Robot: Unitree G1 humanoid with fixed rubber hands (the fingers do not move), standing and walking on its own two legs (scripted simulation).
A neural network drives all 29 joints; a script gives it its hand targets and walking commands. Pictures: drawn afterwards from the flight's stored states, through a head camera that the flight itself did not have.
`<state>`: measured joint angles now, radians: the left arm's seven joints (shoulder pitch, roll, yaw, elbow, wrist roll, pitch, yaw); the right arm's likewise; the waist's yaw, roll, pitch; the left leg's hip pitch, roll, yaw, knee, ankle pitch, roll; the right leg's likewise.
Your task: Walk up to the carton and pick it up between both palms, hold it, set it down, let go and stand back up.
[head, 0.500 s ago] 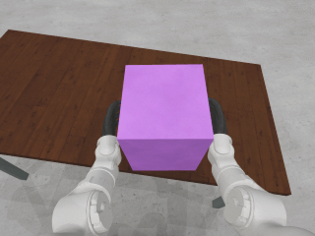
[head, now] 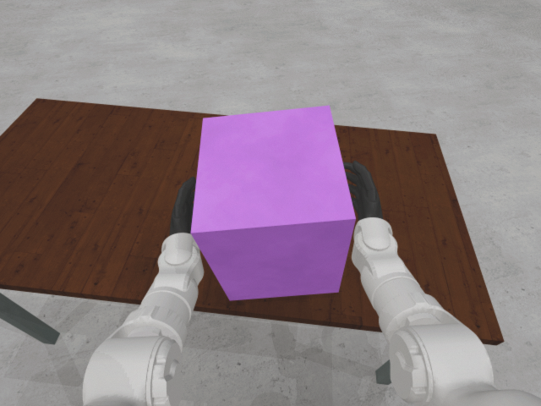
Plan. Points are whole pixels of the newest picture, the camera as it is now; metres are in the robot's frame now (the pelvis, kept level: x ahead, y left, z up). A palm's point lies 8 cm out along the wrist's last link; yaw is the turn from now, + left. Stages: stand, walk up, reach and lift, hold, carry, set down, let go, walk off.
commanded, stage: reach and lift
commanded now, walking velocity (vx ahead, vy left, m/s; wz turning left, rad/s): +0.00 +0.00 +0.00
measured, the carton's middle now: (275, 211) +0.42 -0.02 +0.03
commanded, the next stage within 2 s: hold in 1.90 s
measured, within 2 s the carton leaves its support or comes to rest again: neither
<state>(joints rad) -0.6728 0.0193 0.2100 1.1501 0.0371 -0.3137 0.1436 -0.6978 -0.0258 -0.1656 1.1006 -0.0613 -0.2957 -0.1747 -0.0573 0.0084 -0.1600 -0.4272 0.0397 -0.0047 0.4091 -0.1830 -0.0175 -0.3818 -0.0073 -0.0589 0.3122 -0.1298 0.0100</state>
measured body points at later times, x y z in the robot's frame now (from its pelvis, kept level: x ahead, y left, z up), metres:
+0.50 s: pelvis +0.00 +0.00 +0.00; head -0.02 +0.02 +0.45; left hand +0.38 +0.13 +0.11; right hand +0.38 -0.16 +0.12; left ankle +0.00 +0.12 -0.74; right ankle +0.00 -0.13 -0.74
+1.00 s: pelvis -0.02 +0.00 +0.00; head -0.04 +0.03 +0.45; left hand +0.36 +0.15 +0.14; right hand +0.36 -0.15 +0.15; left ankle +0.00 +0.13 -0.74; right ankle +0.00 -0.13 -0.74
